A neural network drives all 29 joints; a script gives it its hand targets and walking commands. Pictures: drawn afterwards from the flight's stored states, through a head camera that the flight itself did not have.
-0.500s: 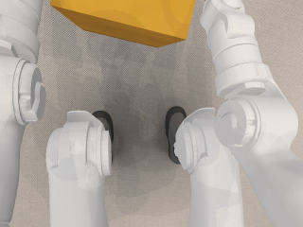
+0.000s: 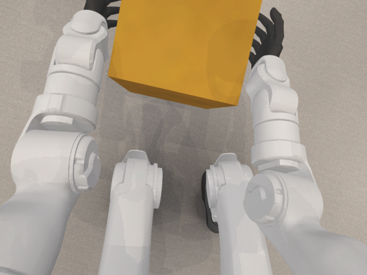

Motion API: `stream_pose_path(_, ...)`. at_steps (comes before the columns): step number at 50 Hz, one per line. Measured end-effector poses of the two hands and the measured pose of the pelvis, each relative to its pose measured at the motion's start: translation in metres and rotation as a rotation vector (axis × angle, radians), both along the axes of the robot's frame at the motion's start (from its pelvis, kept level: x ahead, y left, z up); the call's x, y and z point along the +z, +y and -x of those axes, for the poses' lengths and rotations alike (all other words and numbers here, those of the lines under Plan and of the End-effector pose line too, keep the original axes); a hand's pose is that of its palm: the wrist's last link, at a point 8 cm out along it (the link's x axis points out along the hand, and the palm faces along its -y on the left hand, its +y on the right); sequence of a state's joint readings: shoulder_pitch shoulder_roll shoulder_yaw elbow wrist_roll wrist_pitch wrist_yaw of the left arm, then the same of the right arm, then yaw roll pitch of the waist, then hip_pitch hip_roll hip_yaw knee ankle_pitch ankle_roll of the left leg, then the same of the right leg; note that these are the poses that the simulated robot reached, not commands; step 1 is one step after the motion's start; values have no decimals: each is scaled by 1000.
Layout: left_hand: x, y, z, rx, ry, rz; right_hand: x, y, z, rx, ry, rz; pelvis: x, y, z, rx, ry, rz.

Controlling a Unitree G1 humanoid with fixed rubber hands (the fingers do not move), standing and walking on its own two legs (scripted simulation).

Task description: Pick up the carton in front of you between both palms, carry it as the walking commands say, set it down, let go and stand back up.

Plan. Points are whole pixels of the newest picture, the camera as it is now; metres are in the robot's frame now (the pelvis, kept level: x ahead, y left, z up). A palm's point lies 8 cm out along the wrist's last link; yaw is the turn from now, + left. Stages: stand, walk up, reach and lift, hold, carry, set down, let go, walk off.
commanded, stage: reach and lift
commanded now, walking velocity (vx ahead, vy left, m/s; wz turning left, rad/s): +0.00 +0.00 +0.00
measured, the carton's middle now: (181, 50) +0.54 +0.03 -0.17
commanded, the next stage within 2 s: none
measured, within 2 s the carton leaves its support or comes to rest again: neither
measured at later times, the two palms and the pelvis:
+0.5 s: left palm out of the picture +0.50 +0.17 +0.06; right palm (334, 37) +0.49 -0.12 +0.07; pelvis +0.01 -0.01 +0.11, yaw +2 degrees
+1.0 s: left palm out of the picture +0.44 +0.16 +0.21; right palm out of the picture +0.45 -0.13 +0.23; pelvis +0.06 -0.01 +0.25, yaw +3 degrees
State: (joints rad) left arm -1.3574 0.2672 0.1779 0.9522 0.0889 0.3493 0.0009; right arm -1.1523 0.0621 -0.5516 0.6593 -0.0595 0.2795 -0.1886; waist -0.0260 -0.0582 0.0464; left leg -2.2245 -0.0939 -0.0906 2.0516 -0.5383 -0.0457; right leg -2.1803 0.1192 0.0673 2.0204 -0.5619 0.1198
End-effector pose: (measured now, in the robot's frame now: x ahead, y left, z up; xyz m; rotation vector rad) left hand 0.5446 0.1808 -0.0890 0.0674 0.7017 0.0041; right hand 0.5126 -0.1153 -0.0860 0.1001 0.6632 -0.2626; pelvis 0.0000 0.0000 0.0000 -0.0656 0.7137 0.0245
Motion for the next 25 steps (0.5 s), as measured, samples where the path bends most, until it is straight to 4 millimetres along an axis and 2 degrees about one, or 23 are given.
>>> stream_pose_path(7, 55, -3, 18, 12, 23, -10, 53, -3, 15, 20, 25, 17, 38, -3, 7, 14, 27, -2)
stream_pose_path(16, 96, -8, 31, 36, 4, 0, 100, -8, 20, 34, 5, 25, 73, -5, 5, 8, 42, -15)
stream_pose_path(25, 144, -7, 48, 72, 0, 18, 152, -8, 27, 60, -1, 30, 113, -5, -11, 13, 17, -22)
